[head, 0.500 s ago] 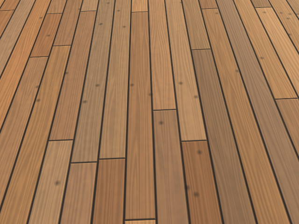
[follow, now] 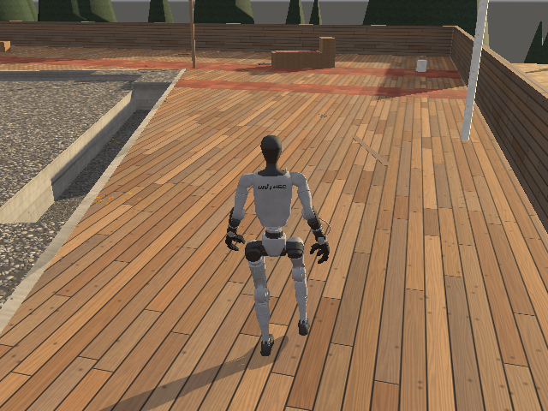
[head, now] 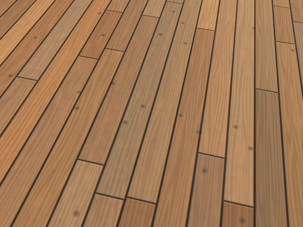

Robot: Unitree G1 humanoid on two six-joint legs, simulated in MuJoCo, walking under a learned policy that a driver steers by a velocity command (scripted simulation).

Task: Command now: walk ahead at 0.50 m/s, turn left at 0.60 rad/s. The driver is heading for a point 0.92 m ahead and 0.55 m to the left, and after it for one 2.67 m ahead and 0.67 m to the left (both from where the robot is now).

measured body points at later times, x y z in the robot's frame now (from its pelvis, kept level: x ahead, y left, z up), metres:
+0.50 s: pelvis +0.28 -0.04 +0.00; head +0.31 -0.04 +0.45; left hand +0.27 +0.25 -0.11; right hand +0.48 -0.27 -0.12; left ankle +0.27 +0.09 -0.66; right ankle +0.30 -0.13 -0.74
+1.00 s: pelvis +0.43 +0.06 -0.01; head +0.46 +0.10 +0.44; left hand +0.39 +0.33 -0.14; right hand +0.66 -0.10 -0.12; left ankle +0.47 +0.14 -0.74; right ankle +0.51 -0.08 -0.68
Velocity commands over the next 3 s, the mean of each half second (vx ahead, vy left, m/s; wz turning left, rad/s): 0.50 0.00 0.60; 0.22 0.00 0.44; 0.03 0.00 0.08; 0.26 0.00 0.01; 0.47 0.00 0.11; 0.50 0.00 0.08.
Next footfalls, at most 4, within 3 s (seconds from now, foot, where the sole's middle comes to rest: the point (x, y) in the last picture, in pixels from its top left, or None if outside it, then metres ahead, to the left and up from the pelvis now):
0.26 right None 0.34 -0.12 -0.78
0.76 left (113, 217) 0.51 0.16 -0.78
1.22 right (156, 209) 0.54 -0.03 -0.78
1.86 left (96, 209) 0.55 0.23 -0.78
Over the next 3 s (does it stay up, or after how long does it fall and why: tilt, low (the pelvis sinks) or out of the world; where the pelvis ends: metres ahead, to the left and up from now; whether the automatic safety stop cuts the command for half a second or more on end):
stays up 1.01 0.47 -0.01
